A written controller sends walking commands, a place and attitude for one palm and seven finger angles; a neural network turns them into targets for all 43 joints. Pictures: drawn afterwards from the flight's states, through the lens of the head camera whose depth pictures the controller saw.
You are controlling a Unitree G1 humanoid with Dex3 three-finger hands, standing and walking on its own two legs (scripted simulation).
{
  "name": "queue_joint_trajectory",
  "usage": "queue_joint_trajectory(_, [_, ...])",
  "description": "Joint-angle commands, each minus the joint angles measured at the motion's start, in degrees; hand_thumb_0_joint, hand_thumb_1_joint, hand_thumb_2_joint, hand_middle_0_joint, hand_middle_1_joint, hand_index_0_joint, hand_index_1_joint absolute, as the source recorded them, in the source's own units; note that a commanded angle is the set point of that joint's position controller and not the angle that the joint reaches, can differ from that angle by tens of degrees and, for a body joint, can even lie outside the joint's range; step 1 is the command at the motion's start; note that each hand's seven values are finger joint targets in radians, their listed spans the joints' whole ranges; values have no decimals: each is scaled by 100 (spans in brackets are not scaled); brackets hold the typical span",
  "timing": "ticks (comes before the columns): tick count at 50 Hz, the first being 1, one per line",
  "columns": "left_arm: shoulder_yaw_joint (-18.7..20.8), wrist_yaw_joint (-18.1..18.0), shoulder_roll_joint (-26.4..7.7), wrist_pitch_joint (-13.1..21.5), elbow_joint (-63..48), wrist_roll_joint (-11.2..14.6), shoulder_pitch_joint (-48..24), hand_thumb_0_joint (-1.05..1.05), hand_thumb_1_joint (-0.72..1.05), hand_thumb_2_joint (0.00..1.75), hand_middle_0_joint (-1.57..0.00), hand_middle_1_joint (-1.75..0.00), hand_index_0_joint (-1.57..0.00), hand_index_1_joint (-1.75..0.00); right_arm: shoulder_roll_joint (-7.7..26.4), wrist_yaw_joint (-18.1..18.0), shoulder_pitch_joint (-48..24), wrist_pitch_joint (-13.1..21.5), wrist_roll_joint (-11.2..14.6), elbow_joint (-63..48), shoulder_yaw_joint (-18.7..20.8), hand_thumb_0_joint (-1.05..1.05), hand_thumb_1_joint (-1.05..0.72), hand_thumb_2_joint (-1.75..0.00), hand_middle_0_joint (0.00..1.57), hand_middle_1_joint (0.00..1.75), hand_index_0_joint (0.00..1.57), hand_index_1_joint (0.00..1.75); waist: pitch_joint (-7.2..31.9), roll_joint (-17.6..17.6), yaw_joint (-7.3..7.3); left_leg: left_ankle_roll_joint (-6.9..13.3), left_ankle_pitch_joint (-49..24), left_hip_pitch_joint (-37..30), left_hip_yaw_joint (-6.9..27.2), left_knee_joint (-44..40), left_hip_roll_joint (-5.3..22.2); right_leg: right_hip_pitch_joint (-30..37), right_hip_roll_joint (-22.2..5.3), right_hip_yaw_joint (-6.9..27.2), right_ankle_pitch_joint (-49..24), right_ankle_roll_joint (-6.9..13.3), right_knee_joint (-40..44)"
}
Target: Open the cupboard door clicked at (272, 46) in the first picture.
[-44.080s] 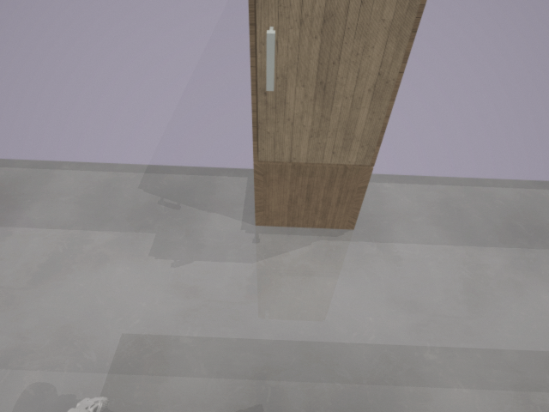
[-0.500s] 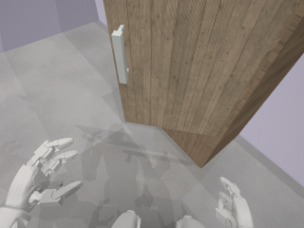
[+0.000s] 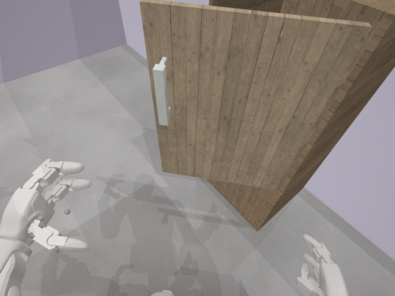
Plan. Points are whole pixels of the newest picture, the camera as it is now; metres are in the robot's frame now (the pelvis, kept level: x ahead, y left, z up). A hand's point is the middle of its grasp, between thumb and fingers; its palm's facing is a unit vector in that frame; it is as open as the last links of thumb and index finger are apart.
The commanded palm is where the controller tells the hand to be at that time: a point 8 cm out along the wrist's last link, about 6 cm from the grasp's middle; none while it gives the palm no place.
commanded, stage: raise the hand with hooked fingers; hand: left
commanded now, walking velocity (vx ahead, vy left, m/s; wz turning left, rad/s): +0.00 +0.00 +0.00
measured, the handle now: (164, 92) +0.55 +0.13 +0.10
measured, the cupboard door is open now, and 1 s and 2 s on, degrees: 41 41 41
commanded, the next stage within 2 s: move the hooked fingers beside the handle in 0.86 s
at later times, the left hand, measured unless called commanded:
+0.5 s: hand (54, 170) +0.29 +0.28 +0.12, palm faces -0.05 -1.00 -0.04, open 14.0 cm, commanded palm +0.26 +0.32 +0.12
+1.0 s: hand (60, 174) +0.29 +0.27 +0.12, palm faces -0.04 -1.00 -0.04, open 14.0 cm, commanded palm +0.27 +0.31 +0.12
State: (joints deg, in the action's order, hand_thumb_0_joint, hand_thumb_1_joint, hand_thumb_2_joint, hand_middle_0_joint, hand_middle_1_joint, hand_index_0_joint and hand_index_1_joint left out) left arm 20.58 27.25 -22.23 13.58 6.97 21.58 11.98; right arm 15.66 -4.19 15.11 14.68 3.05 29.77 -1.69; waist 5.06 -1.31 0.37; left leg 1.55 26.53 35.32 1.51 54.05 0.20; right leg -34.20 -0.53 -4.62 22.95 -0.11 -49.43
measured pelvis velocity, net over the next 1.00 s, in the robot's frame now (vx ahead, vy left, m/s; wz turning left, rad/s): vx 0.00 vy -0.01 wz -0.01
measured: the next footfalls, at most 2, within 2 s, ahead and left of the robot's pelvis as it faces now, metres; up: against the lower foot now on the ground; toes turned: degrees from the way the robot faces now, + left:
none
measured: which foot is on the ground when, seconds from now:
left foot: down 0.00-1.00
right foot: down 0.00-1.00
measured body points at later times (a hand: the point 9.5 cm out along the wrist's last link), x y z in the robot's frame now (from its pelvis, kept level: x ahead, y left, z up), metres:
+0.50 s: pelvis +0.00 +0.00 +0.02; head +0.02 +0.01 +0.47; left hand +0.29 +0.33 +0.12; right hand +0.15 -0.25 -0.05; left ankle +0.01 +0.10 -0.69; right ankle +0.02 -0.13 -0.69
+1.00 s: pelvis +0.00 -0.01 +0.02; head +0.03 -0.01 +0.47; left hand +0.29 +0.32 +0.12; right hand +0.16 -0.25 -0.05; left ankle +0.01 +0.10 -0.69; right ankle +0.02 -0.13 -0.69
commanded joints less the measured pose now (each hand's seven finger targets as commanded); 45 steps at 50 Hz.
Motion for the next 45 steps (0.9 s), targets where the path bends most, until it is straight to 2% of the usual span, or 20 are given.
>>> queue_joint_trajectory(1, [714,83,-1387,168,-826,144,-1273,0,-50,30,-30,-120,-30,-120,842,-126,-236,270,33,-758,278,0,-90,-90,20,30,20,30,880,-507,-15,-69,-1421,-740,144,-1189,-34,643,193,83,-848,195,773])
queue_joint_trajectory(4, [692,184,-1425,101,-668,108,-1653,0,-50,30,-30,-120,-30,-120,832,-154,-237,255,42,-742,255,0,-90,-90,20,30,20,30,932,-511,-47,-72,-1409,-909,167,-1303,-15,623,185,68,-834,177,852])
queue_joint_trajectory(6, [847,226,-1607,52,-498,140,-1913,0,-50,30,-30,-120,-30,-120,846,-173,-272,252,29,-719,234,0,-90,-90,20,30,20,30,907,-496,13,-84,-1483,-921,168,-1340,-41,794,184,87,-901,214,890])
queue_joint_trajectory(9, [907,313,-1703,-22,-229,121,-2185,0,-50,30,-30,-120,-30,-120,842,-193,-248,224,35,-709,217,0,-90,-90,20,30,20,30,968,-358,2,-81,-1480,-1007,182,-1435,-24,804,170,72,-905,189,953])
queue_joint_trajectory(12, [903,404,-1774,-94,-9,108,-2494,0,-50,30,-30,-120,-30,-120,850,-204,-227,204,41,-674,200,0,-90,-90,20,30,20,30,991,-445,-11,-84,-1556,-1132,168,-1501,-28,869,171,87,-970,205,1014])
queue_joint_trajectory(13, [944,426,-1811,-112,102,114,-2590,0,-50,30,-30,-120,-30,-120,867,-218,-219,192,42,-668,208,0,-90,-90,20,30,20,30,1001,-335,-9,-84,-1550,-1121,179,-1517,-24,882,167,83,-974,196,1030])
queue_joint_trajectory(18, [1030,517,-2090,-153,286,56,-3155,0,-50,30,-30,-120,-30,-120,898,-249,-150,157,45,-618,211,0,-90,-90,20,30,20,30,1122,-504,-11,-88,-1752,-1325,168,-1597,-24,980,150,107,-1141,203,1105])
queue_joint_trajectory(20, [951,557,-1899,-202,565,79,-2856,0,-50,30,-30,-120,-30,-120,884,-234,-140,159,49,-641,224,0,-90,-90,20,30,20,30,1022,-406,15,-89,-1687,-1298,174,-1639,-27,914,144,87,-1081,198,1133])
queue_joint_trajectory(23, [990,606,-1882,-244,709,117,-2670,0,-50,30,-30,-120,-30,-120,909,-185,-133,126,47,-686,243,0,-90,-90,20,30,20,30,996,-197,56,-70,-1786,-1171,102,-1615,-50,1048,139,123,-1252,194,1159])
queue_joint_trajectory(26, [1042,543,-2001,-164,438,99,-2839,0,-50,30,-30,-120,-30,-120,917,-158,-145,127,27,-689,263,0,-90,-90,20,30,20,30,996,-314,72,-78,-1865,-1202,110,-1604,-52,1089,131,131,-1279,228,1135])
queue_joint_trajectory(29, [1060,497,-1953,-91,370,105,-2847,0,-50,30,-30,-120,-30,-120,887,-167,-108,105,31,-712,270,0,-90,-90,20,30,20,30,1084,-319,26,-69,-1759,-1260,81,-1627,-44,1015,143,134,-1215,190,1156])
queue_joint_trajectory(30, [1109,463,-2035,-31,213,91,-2926,0,-50,30,-30,-120,-30,-120,889,-172,-127,119,26,-706,276,0,-90,-90,20,30,20,30,1165,-480,43,-76,-1767,-1303,91,-1632,-47,1040,129,144,-1204,196,1139])
queue_joint_trajectory(31, [1144,420,-2143,17,132,67,-3034,0,-50,30,-30,-120,-30,-120,897,-178,-116,122,13,-674,268,0,-90,-90,20,30,20,30,1105,-453,41,-74,-1834,-1323,93,-1612,-34,1095,135,157,-1246,227,1136])
queue_joint_trajectory(33, [1096,425,-2027,21,192,51,-2935,0,-50,30,-30,-120,-30,-120,863,-198,-95,114,19,-671,265,0,-90,-90,20,30,20,30,1205,-575,15,-64,-1833,-1385,58,-1619,-42,1073,137,175,-1293,197,1151])
queue_joint_trajectory(35, [1063,427,-1970,9,275,64,-2901,0,-50,30,-30,-120,-30,-120,865,-214,-118,123,29,-655,262,0,-90,-90,20,30,20,30,1072,-478,3,-74,-1739,-1337,103,-1661,-32,1009,131,137,-1206,191,1164])
queue_joint_trajectory(36, [1101,425,-2071,11,260,43,-2943,0,-50,30,-30,-120,-30,-120,888,-224,-115,126,22,-629,268,0,-90,-90,20,30,20,30,1059,-446,19,-59,-1753,-1316,77,-1621,-37,1090,129,184,-1230,211,1183])
queue_joint_trajectory(39, [962,481,-1904,-53,339,47,-2953,0,-50,30,-30,-120,-30,-120,867,-241,-126,112,48,-629,258,0,-90,-90,20,30,20,30,1048,-501,-32,-56,-1720,-1347,78,-1643,-44,1002,135,160,-1231,186,1196])
queue_joint_trajectory(41, [1026,482,-2022,-41,324,49,-2988,0,-50,30,-30,-120,-30,-120,887,-245,-138,123,29,-620,257,0,-90,-90,20,30,20,30,1038,-346,-7,-51,-1743,-1299,84,-1615,-48,1117,126,182,-1268,201,1204])
queue_joint_trajectory(42, [998,518,-1947,-46,356,71,-2958,0,-50,30,-30,-120,-30,-120,870,-245,-114,111,38,-626,249,0,-90,-90,20,30,20,30,1171,-324,-35,-33,-1805,-1362,53,-1612,-55,1135,140,196,-1358,179,1219])
queue_joint_trajectory(45, [977,546,-1894,-87,533,101,-2920,0,-50,30,-30,-120,-30,-120,879,-246,-144,104,46,-632,245,0,-90,-90,20,30,20,30,1034,-238,-29,-43,-1710,-1207,59,-1601,-60,1078,123,186,-1310,165,1215])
